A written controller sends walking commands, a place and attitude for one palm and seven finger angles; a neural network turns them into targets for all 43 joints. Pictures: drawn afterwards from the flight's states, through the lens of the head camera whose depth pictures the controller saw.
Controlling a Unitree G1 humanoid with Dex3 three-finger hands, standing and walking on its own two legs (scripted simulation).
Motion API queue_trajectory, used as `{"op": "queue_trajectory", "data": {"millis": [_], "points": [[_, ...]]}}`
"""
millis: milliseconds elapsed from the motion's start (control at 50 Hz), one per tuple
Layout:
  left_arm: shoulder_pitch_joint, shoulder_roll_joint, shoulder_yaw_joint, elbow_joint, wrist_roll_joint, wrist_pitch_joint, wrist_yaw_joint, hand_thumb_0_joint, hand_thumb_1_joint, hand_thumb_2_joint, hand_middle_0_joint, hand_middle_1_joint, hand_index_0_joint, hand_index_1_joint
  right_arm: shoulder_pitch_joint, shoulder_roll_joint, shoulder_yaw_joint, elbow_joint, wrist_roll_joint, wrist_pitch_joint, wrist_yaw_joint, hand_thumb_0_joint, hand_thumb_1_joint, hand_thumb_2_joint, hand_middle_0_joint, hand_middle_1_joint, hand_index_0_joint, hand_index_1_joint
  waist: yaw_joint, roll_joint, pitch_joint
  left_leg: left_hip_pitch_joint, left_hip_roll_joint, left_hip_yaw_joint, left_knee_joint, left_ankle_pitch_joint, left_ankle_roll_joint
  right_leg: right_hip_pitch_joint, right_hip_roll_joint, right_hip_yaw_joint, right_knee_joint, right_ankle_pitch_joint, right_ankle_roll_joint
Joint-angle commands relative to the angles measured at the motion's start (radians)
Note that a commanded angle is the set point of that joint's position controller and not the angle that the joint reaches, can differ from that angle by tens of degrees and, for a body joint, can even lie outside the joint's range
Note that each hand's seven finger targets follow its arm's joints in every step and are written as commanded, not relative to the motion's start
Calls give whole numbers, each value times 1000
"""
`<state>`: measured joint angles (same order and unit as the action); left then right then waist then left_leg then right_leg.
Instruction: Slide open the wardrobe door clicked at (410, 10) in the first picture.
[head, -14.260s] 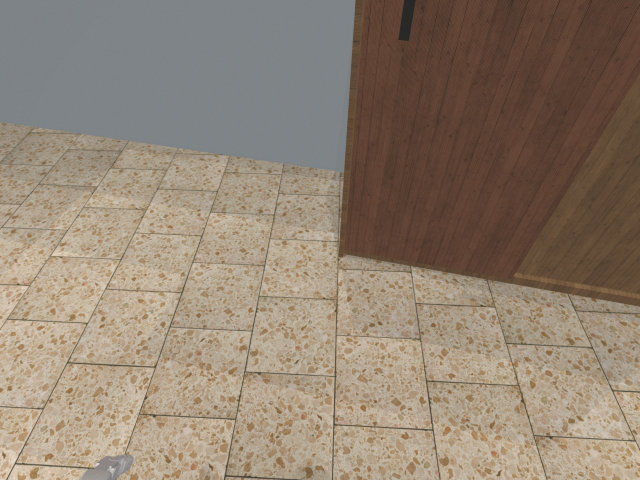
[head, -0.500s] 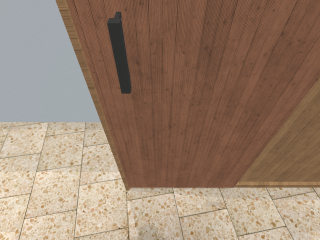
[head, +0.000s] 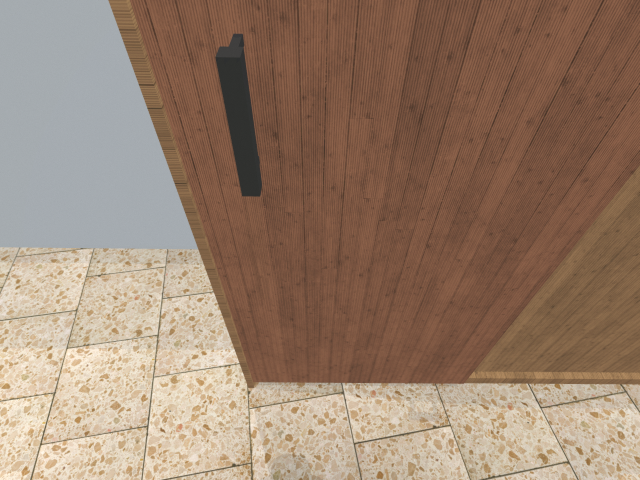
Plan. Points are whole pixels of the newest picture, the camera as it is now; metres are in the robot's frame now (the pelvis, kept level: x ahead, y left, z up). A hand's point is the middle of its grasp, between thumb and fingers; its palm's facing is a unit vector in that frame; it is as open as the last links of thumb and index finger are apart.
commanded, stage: look again from close up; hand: left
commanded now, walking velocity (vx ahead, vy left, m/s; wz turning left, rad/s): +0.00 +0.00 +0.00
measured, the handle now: (245, 121) +0.47 +0.12 +0.21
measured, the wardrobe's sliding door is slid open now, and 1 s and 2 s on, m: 0.00 0.00 0.00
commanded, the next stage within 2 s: raise the hand with hooked fingers in 0.06 s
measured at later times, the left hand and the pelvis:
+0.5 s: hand (201, 392) +0.21 +0.15 +0.03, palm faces +0.03 -1.00 -0.01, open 8.1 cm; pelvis -0.01 -0.02 -0.03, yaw +3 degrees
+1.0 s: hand (137, 358) +0.23 +0.21 +0.08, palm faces +0.05 -1.00 -0.09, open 11.0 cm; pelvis +0.01 -0.05 -0.02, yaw +3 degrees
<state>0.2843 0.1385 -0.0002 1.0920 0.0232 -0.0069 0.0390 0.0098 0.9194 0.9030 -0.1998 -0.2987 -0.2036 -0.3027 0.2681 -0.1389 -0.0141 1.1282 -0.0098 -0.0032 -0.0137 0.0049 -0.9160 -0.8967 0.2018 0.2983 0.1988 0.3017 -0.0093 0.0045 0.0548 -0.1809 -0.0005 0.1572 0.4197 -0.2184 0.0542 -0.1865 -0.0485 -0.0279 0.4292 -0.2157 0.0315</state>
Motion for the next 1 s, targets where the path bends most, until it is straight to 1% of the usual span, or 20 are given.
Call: {"op": "queue_trajectory", "data": {"millis": [0,120,140,160,180,220,240,280,340,400,420,480,520,580,660,720,800,860,920,980], "points": [[62,96,15,-23,-4,-16,7,0,900,900,-200,-300,-200,-300,75,-89,-13,-19,0,-15,-9,0,-900,-900,200,300,200,300,-2,-7,27,5,134,-151,-120,15,-31,-53,-69,71,-77,60,-41],[71,93,15,-17,-3,-16,7,0,900,900,-200,-300,-200,-300,78,-86,-14,-18,2,-17,-10,0,-900,-900,200,300,200,300,1,-11,20,14,135,-151,-120,34,-28,-44,-69,68,-75,74,-40],[103,120,2,10,4,-16,41,0,900,900,-200,-300,-200,-300,0,-143,-9,-95,8,-29,-4,0,-900,-900,200,300,200,300,24,-60,4,-53,157,-134,65,170,-43,-32,-94,72,-39,206,-45],[-637,351,140,-1537,-190,-229,38,0,877,890,-202,-315,-202,-315,11,-296,-14,-466,60,-166,-49,0,-900,-900,200,300,200,300,-91,78,-501,207,34,-187,-28,161,-63,25,31,-35,55,166,-49],[-213,286,115,-1319,-120,-176,77,0,853,880,-203,-330,-203,-330,-70,-221,19,-412,62,-266,-78,0,-900,-900,200,300,200,300,12,223,-464,231,79,-190,-84,176,-73,-41,42,-33,129,-10,-67],[133,-34,-64,-979,-132,-39,121,0,807,860,-207,-360,-207,-360,4,-177,-2,-343,67,-293,-64,0,-900,-900,200,300,200,300,-15,168,-177,-10,82,-227,-130,-85,-90,-148,27,-64,140,-97,-50],[-5,-29,-107,-1236,-177,-48,103,0,783,850,-208,-375,-208,-375,-26,-198,2,-434,87,-310,-61,0,-900,-900,200,300,200,300,-26,139,-61,-82,79,-228,-119,-206,-67,-144,27,-67,105,-84,-51],[-9,72,-23,-1287,-172,-138,84,0,737,830,-212,-405,-212,-405,-67,-241,-11,-471,66,-360,-70,0,-900,-900,200,300,200,300,-35,70,-35,-108,52,-226,-52,-220,-59,-162,28,-57,56,-117,-52],[172,26,31,-1061,-184,-262,-10,0,667,800,-217,-450,-217,-450,-60,-233,-36,-526,42,-352,-39,0,-900,-900,200,300,200,300,-4,-238,43,-232,35,-216,64,-143,-63,-279,52,-98,111,-179,-51],[388,65,149,-930,-245,-434,-207,0,597,770,-222,-495,-222,-495,-105,-240,-68,-599,30,-317,4,0,-900,-900,200,300,200,300,58,-314,-24,-351,5,-149,206,-79,-76,-326,54,-93,209,-170,-63],[414,140,241,-875,-257,-466,-281,0,573,760,-223,-510,-223,-510,-117,-259,-83,-633,32,-295,19,0,-900,-900,200,300,200,300,76,-207,-39,-338,-7,-133,232,-38,-84,-291,49,-80,234,-109,-78],[337,241,310,-1080,-271,-427,-353,0,503,730,-228,-555,-228,-555,-179,-245,-72,-754,52,-260,12,0,-900,-900,200,300,200,300,113,-18,-192,-346,-33,-85,269,-3,-57,-216,34,-45,292,-14,-74],[231,282,352,-1271,-306,-399,-332,0,457,710,-232,-585,-232,-585,-160,-231,-65,-785,47,-241,-2,0,-900,-900,200,300,200,300,106,131,-275,-307,-24,-88,278,9,-53,-207,40,-35,304,-5,-68],[63,278,346,-1555,-330,-453,-274,0,387,680,-237,-630,-237,-630,-99,-199,-50,-788,41,-254,-20,0,-900,-900,200,300,200,300,40,202,-353,-210,-4,-121,319,73,-34,-226,50,-13,279,55,-60],[-87,217,212,-1554,-330,-557,-303,0,293,640,-243,-690,-243,-690,-54,-219,-25,-697,41,-302,-44,0,-900,-900,200,300,200,300,-67,130,-222,-212,14,-165,356,8,-24,-340,61,5,240,-9,-51],[-150,260,200,-1365,-350,-502,-414,0,223,610,-248,-735,-248,-735,-70,-256,-10,-658,62,-326,-70,0,-900,-900,200,300,200,300,-95,56,-105,-268,17,-183,352,-90,-18,-347,52,49,163,-135,-44],[-121,407,346,-1170,-358,-282,-506,0,130,570,-255,-795,-255,-795,-98,-271,-14,-670,74,-318,-99,0,-900,-900,200,300,200,300,-19,-70,-186,-306,11,-169,313,-71,-15,-223,6,111,89,-181,-19],[-47,500,533,-1152,-426,-158,-518,0,60,540,-260,-840,-260,-840,-142,-247,3,-706,73,-306,-94,0,-900,-900,200,300,200,300,67,-60,-311,-271,3,-173,285,49,-26,-41,-32,124,109,47,6],[-19,498,635,-1286,-502,-165,-472,0,-10,510,-265,-885,-265,-885,-149,-215,17,-735,67,-323,-80,0,-900,-900,200,300,200,300,107,-86,-394,-232,3,-179,256,154,-36,79,-23,81,157,341,23],[-19,419,571,-1382,-503,-222,-440,0,-80,480,-270,-930,-270,-930,-115,-216,15,-719,66,-359,-64,0,-900,-900,200,300,200,300,84,-12,-343,-168,-1,-161,223,190,-37,25,-3,43,159,431,14]]}}
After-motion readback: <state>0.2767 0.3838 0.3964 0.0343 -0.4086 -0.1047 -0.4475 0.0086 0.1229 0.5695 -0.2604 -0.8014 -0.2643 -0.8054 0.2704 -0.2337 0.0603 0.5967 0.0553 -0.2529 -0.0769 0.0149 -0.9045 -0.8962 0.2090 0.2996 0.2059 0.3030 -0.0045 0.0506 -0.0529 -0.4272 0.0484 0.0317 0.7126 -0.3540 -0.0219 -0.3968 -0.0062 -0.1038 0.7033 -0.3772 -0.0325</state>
